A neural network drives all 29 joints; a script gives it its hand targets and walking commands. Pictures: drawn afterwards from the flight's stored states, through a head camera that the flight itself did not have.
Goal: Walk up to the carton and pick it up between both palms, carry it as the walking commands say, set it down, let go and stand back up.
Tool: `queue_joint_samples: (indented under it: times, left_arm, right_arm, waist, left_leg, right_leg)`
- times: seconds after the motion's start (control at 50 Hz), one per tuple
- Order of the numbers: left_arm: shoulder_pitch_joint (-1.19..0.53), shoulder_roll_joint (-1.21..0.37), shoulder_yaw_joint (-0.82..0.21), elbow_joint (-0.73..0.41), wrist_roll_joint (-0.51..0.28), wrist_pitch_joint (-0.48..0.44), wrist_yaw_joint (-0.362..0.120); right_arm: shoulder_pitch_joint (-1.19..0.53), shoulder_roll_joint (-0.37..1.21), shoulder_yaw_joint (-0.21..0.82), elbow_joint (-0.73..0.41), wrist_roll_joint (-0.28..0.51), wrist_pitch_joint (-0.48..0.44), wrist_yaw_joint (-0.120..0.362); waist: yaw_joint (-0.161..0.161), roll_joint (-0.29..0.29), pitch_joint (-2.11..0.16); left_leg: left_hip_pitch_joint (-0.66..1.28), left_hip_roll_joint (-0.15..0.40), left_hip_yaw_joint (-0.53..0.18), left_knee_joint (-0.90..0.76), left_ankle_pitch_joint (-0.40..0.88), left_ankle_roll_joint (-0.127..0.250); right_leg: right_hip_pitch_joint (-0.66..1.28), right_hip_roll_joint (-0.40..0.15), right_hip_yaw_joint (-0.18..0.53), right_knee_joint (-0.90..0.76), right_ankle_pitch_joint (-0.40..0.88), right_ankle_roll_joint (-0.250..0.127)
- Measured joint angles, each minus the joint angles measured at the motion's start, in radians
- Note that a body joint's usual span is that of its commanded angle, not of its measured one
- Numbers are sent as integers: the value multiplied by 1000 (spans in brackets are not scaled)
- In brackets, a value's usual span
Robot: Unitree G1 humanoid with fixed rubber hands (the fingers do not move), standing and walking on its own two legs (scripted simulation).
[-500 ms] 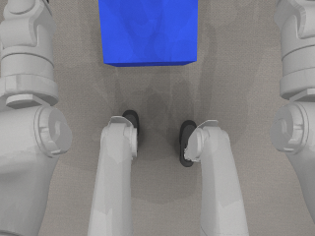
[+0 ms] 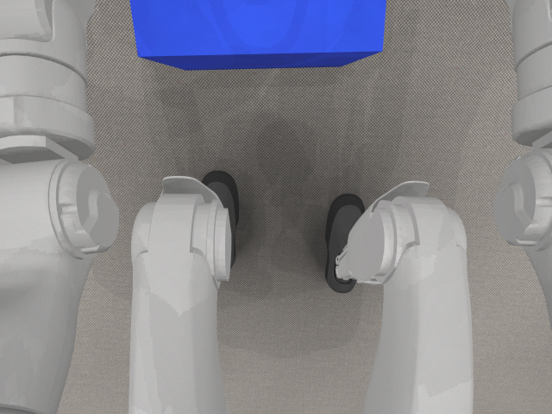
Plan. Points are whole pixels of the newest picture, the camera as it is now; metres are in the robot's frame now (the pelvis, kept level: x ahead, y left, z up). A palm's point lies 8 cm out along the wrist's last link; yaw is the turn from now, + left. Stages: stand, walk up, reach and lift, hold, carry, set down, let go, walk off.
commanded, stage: reach and lift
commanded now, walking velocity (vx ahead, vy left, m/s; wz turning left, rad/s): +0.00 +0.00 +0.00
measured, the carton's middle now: out of the picture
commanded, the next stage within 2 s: none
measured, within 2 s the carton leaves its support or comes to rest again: neither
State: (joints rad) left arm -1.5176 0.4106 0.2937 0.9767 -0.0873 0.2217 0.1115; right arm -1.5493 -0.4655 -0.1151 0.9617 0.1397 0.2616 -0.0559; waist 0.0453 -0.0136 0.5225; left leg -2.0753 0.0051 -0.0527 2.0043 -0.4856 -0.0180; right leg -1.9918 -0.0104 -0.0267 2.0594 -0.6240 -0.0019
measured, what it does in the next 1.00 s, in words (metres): lowers itself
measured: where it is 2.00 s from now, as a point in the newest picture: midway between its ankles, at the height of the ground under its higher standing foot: (281, 249)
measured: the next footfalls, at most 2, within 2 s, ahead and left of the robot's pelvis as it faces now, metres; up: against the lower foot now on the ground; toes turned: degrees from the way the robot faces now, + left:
none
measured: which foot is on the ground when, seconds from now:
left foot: down 0.00-1.00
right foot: down 0.00-1.00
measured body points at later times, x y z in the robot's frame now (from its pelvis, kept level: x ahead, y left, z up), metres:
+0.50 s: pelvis +0.02 +0.00 -0.06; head +0.40 +0.01 +0.15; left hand +0.56 +0.25 -0.25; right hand +0.61 -0.16 -0.24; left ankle +0.14 +0.13 -0.39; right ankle +0.11 -0.12 -0.39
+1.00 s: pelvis +0.02 +0.00 -0.06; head +0.40 +0.01 +0.15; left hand +0.56 +0.25 -0.25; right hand +0.60 -0.14 -0.25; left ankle +0.14 +0.13 -0.39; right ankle +0.11 -0.12 -0.39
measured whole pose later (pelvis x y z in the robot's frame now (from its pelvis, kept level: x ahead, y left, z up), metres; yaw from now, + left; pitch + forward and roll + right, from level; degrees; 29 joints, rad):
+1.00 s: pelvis +0.02 +0.00 -0.06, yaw +0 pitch +33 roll -1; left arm -1.50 0.43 0.22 1.10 -0.15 0.10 0.10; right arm -1.55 -0.40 0.00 1.02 0.18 0.16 -0.09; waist 0.05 0.02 0.52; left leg -2.25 0.01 -0.05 2.21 -0.54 -0.02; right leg -2.15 0.00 -0.02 2.27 -0.69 0.00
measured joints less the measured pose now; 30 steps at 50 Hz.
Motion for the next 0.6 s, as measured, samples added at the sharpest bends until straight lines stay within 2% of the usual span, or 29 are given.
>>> queue_joint_samples:
  times: [0.24, 0.32, 0.42, 0.6]
  left_arm:
    - [-1, 0, 0, 89, 0, -89, -8]
    - [2, 13, 0, 98, 0, -107, -12]
    - [17, 17, -13, 118, -25, -109, -13]
    - [15, 17, -23, 121, -43, -118, -13]
  right_arm:
    - [0, 7, 42, 40, 11, -72, 0]
    - [0, 12, 43, 53, 15, -81, -3]
    - [1, 24, 45, 57, 16, -88, -14]
    - [1, 16, 54, 57, 16, -94, -29]
  waist:
    - [0, 6, 2]
    - [9, 12, 2]
    - [10, 36, 2]
    - [10, 36, 1]
  left_leg:
    - [-132, 0, 0, 126, -29, -2]
    - [-163, 2, 0, 163, -37, -2]
    - [-171, 3, 0, 197, -52, -2]
    - [-171, 3, 0, 208, -56, -2]
  right_leg:
    - [-126, 3, 5, 128, -37, 0]
    - [-155, 6, 6, 165, -47, 0]
    - [-160, 7, 7, 198, -64, 0]
    - [-162, 7, 8, 211, -70, 0]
